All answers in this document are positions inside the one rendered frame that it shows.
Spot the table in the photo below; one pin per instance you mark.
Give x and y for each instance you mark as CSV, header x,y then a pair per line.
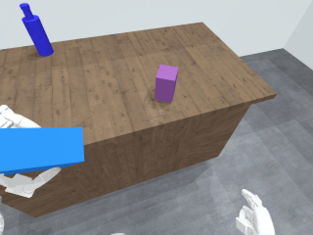
x,y
107,85

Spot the robot left hand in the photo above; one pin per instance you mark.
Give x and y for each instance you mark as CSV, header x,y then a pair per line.
x,y
21,184

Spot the sponge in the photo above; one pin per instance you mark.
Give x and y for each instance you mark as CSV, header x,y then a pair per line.
x,y
29,149

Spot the robot right hand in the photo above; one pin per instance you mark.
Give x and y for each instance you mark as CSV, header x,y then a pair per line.
x,y
255,220

